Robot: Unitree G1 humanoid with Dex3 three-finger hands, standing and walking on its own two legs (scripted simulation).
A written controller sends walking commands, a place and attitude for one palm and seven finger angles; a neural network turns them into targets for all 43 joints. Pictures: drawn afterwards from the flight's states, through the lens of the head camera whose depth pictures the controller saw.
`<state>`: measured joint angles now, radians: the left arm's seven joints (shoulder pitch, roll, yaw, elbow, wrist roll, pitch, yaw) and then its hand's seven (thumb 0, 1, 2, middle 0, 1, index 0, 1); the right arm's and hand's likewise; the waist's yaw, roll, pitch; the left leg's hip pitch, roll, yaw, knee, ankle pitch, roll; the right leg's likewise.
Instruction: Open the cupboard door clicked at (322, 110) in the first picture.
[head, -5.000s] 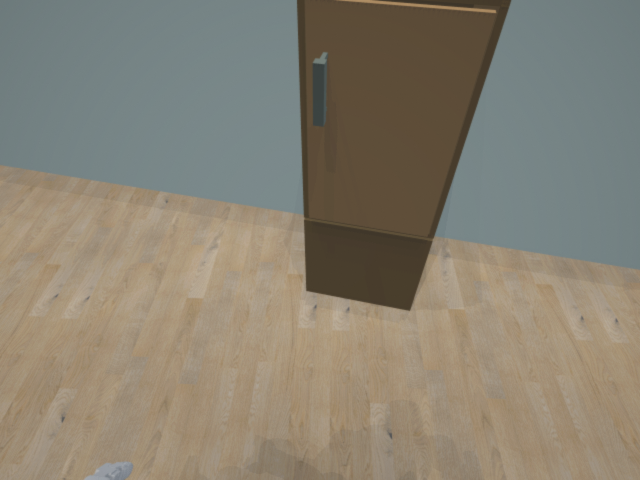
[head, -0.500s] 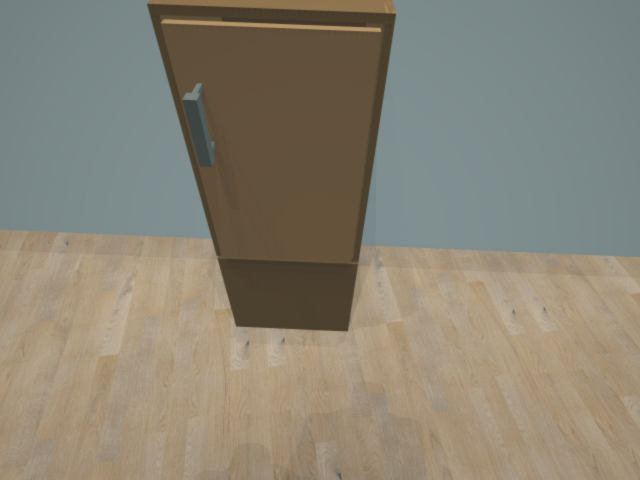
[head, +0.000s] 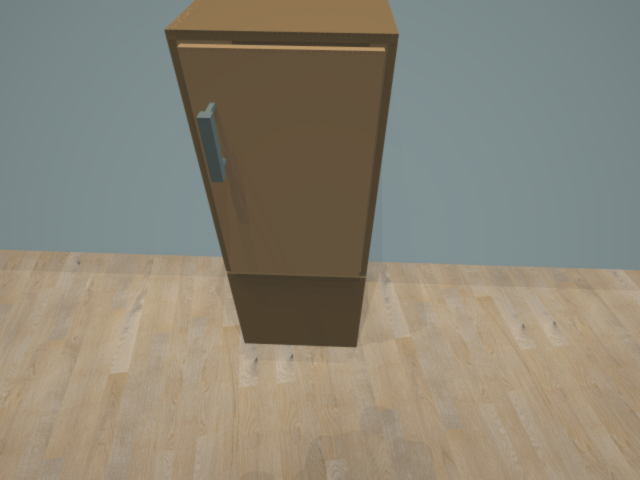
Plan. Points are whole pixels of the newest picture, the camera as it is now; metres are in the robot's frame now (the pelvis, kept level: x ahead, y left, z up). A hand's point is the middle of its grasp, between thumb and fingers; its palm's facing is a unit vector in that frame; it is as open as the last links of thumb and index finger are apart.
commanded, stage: shuffle to correct the standing spot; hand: left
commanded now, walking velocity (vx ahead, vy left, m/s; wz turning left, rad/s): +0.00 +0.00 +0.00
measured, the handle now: (215, 142) +0.69 +0.25 +0.08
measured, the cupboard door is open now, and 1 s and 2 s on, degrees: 0 0 0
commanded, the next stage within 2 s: come to a stop and stand still in 0.88 s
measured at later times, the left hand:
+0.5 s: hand out of the picture -0.01 +0.16 -0.18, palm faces +0.06 -0.99 -0.15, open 7.4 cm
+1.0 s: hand out of the picture +0.11 +0.23 -0.19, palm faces +0.08 -0.98 -0.16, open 7.4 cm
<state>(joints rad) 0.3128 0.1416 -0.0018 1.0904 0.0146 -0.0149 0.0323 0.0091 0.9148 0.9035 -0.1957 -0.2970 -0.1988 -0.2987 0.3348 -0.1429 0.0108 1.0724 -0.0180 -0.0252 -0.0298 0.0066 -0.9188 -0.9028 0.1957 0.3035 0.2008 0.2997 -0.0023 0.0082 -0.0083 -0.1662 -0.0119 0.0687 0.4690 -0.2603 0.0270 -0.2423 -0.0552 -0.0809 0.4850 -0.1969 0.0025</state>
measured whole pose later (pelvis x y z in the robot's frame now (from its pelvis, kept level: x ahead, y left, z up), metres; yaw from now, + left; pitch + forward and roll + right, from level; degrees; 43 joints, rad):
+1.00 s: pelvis +0.12 +0.06 -0.01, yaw +1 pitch -1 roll +0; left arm 0.34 0.16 0.06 1.07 0.03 -0.01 0.00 0.01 0.91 0.90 -0.20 -0.30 -0.20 -0.30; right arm 0.31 -0.16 -0.03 1.00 -0.04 -0.05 -0.01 0.01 -0.93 -0.90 0.19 0.30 0.20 0.30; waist 0.00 -0.03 0.01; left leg -0.32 0.03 0.12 0.54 -0.21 0.04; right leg -0.45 -0.07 -0.07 1.15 -0.40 -0.05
